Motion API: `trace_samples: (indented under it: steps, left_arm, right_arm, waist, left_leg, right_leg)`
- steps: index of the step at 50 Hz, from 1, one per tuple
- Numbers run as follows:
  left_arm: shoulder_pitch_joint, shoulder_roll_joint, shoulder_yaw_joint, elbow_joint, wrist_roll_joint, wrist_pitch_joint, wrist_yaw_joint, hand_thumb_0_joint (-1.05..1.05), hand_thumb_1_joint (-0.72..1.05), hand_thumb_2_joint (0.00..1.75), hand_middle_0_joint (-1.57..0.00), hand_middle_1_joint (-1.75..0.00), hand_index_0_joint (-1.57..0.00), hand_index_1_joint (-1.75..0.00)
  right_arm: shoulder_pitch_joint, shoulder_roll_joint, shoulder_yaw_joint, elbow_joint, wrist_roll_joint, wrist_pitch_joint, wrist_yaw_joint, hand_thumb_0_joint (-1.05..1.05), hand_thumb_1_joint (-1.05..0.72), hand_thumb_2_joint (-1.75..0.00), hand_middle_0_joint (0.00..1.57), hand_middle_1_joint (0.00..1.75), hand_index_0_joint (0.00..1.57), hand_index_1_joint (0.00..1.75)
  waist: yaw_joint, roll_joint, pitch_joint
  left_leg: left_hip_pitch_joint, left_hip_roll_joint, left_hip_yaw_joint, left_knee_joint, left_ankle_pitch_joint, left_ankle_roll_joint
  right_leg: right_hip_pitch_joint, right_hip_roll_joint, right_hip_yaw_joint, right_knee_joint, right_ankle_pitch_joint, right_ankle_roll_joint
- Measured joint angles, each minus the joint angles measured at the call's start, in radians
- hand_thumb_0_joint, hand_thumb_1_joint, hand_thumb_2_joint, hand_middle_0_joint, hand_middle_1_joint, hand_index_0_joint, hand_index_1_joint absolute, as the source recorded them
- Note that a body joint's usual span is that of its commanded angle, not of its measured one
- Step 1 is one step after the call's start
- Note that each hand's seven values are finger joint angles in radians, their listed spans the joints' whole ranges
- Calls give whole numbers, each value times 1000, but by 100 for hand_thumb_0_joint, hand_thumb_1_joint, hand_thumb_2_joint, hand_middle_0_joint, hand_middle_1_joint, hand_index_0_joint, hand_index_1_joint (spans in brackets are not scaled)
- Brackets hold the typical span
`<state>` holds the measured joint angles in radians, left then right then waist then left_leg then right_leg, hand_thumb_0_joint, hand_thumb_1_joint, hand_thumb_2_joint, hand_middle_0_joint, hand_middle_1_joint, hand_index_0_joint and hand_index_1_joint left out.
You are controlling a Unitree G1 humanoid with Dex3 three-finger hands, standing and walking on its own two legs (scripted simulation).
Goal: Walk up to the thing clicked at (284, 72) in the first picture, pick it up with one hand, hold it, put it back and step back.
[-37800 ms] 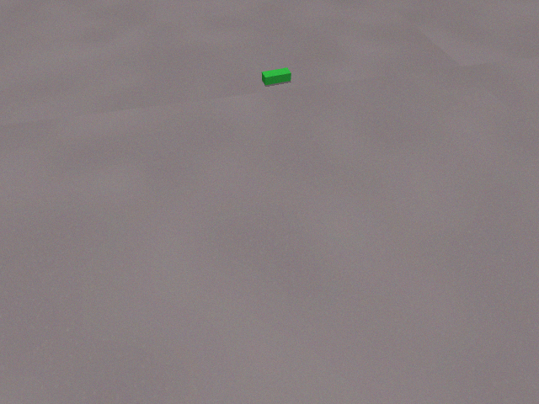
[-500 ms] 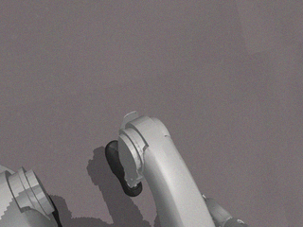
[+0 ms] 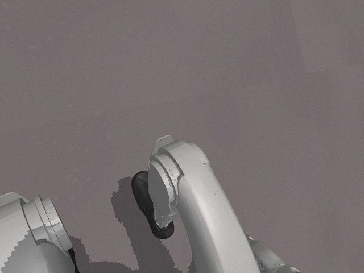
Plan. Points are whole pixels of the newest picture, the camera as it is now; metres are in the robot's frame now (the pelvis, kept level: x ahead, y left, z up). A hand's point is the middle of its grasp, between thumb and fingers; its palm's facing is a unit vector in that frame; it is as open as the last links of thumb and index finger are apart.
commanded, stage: withdraw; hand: left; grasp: from above
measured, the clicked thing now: out of the picture +0.50 +0.33 -0.29
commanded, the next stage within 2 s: home in 0.76 s
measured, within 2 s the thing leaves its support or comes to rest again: neither
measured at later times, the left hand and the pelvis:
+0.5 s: hand out of the picture +0.48 +0.33 -0.09, palm faces -0.48 -0.12 -0.87, open 14.0 cm; pelvis -0.01 -0.01 +0.04, yaw +6 degrees
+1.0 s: hand out of the picture +0.50 +0.34 -0.12, palm faces -0.41 -0.11 -0.91, open 13.6 cm; pelvis -0.01 -0.01 +0.02, yaw +6 degrees
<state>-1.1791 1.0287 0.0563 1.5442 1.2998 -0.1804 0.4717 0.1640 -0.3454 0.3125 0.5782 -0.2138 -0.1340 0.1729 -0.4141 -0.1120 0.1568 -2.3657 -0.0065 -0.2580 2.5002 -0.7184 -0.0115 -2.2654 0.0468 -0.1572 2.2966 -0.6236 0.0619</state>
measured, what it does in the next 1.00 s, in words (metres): stands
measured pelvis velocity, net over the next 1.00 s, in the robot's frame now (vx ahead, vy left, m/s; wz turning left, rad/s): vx -0.01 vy -0.01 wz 0.10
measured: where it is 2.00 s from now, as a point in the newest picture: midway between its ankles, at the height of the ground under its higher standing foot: (116, 244)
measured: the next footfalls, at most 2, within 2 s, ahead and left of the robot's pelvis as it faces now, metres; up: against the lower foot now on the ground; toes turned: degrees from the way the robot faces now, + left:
none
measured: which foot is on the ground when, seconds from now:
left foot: down 0.00-1.00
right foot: down 0.00-1.00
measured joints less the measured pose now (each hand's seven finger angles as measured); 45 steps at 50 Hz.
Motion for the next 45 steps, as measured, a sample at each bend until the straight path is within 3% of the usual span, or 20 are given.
trace_samples:
  steps: [3,6,9,12,17,21,26,31,37,41,45]
  left_arm:
    - [24,-47,10,-72,-16,48,-3,0,-54,103,-8,-104,-8,-104]
    - [43,-102,4,-131,-55,111,-27,0,-55,103,-8,-103,-8,-103]
    - [50,-145,-15,-168,-96,171,-87,0,-55,103,-8,-103,-7,-103]
    - [48,-172,-40,-199,-127,206,-182,0,-54,104,-8,-103,-7,-103]
    - [29,-201,-84,-225,-161,192,-333,0,-54,104,-9,-103,-7,-104]
    - [23,-215,-100,-237,-164,147,-394,0,-53,103,-9,-102,-8,-103]
    - [14,-221,-110,-207,-140,84,-386,0,-51,103,-11,-101,-10,-102]
    - [6,-207,-101,-133,-92,38,-311,0,-50,102,-12,-100,-11,-101]
    - [-3,-172,-48,-99,-36,32,-222,0,-51,102,-13,-100,-11,-101]
    - [-6,-168,-33,-124,-40,65,-202,0,-53,102,-12,-100,-11,-101]
    - [-5,-180,-49,-140,-71,102,-221,0,-54,102,-12,-100,-10,-101]
  right_arm:
    - [22,10,-31,5,14,6,16,0,-91,-91,20,30,21,30]
    - [35,21,-64,18,36,20,37,0,-91,-91,20,30,21,30]
    - [29,32,-94,29,59,47,46,0,-91,-91,20,30,21,30]
    - [15,39,-124,28,79,85,40,0,-91,-91,20,30,21,30]
    - [0,36,-153,10,98,145,0,0,-91,-91,20,30,20,30]
    - [3,24,-158,-2,105,174,-40,0,-91,-91,20,30,20,30]
    - [12,9,-149,2,102,192,-78,0,-91,-91,20,30,20,30]
    - [21,0,-135,16,89,191,-94,0,-91,-91,20,30,20,30]
    - [43,12,-126,25,76,172,-93,0,-92,-91,20,30,20,30]
    - [60,35,-127,32,79,165,-87,0,-92,-91,20,30,20,30]
    - [60,61,-128,46,86,168,-81,0,-92,-91,20,30,20,30]
  waist:
    - [17,26,-48]
    - [37,58,-107]
    - [56,89,-151]
    - [76,118,-172]
    - [105,145,-173]
    - [115,144,-167]
    - [108,125,-160]
    - [86,106,-148]
    - [63,93,-129]
    - [65,101,-136]
    - [77,116,-153]
  left_leg:
    - [-6,0,9,-13,-4,-2]
    - [-8,0,26,-32,-6,-2]
    - [1,1,47,-56,-3,1]
    - [20,-1,67,-87,7,4]
    - [64,-6,91,-144,32,7]
    - [86,-9,97,-177,51,4]
    - [85,-13,94,-185,70,-1]
    - [58,-13,90,-159,80,-1]
    - [13,-14,90,-110,84,1]
    - [-10,-15,97,-98,82,3]
    - [-9,-12,104,-106,72,7]
  right_leg:
    - [-10,-4,6,-5,-7,-4]
    - [-18,-9,20,-10,-15,-6]
    - [-16,-15,36,-18,-20,-7]
    - [0,-22,51,-35,-20,-11]
    - [41,-33,69,-74,-10,-13]
    - [61,-38,73,-99,3,-16]
    - [60,-40,70,-105,20,-20]
    - [34,-36,68,-82,32,-20]
    - [-10,-32,71,-37,38,-17]
    - [-33,-32,77,-22,34,-16]
    - [-35,-32,84,-26,24,-11]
